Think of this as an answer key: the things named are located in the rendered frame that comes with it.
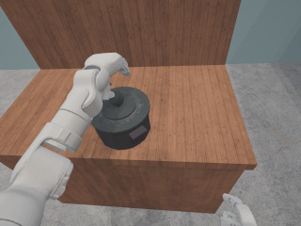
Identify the left robot forearm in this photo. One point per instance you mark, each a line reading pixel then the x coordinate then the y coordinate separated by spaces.
pixel 83 103

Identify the knob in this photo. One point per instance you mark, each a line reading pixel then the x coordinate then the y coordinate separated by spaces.
pixel 117 99

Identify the lid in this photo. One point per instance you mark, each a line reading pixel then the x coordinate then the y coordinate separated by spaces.
pixel 117 119

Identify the table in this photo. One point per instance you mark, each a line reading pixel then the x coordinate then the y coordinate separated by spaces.
pixel 197 146

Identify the robot left hand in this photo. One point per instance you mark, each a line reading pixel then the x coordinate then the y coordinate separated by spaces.
pixel 113 62

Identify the robot right hand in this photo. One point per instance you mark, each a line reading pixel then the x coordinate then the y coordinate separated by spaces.
pixel 242 215

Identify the robot left upper arm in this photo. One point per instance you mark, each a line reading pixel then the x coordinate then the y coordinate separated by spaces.
pixel 43 177

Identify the pot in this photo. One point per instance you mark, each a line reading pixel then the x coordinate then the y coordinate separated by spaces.
pixel 126 140

